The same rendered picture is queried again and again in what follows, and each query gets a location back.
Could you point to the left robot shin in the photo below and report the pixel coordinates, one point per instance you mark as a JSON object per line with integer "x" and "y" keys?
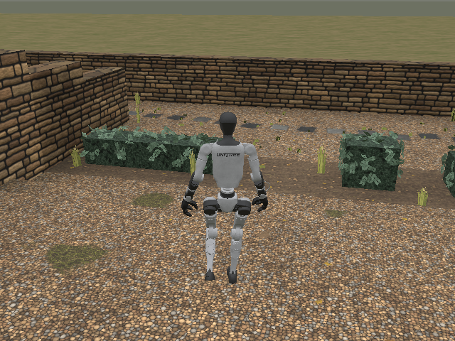
{"x": 209, "y": 250}

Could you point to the robot left hand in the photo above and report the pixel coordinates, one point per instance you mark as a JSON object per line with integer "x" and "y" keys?
{"x": 185, "y": 206}

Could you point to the right robot upper arm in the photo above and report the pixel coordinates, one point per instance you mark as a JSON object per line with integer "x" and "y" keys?
{"x": 253, "y": 161}

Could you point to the right robot forearm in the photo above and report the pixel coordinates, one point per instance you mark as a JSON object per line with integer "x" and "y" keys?
{"x": 260, "y": 188}

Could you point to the robot right thigh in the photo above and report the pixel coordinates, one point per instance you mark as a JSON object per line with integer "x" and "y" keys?
{"x": 243, "y": 210}

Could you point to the robot right hand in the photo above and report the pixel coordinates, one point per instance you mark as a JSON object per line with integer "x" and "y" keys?
{"x": 258, "y": 201}

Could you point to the left robot forearm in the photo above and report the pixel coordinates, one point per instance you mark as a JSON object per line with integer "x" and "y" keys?
{"x": 191, "y": 189}

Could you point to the left robot upper arm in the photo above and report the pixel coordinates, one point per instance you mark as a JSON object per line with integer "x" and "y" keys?
{"x": 205, "y": 150}

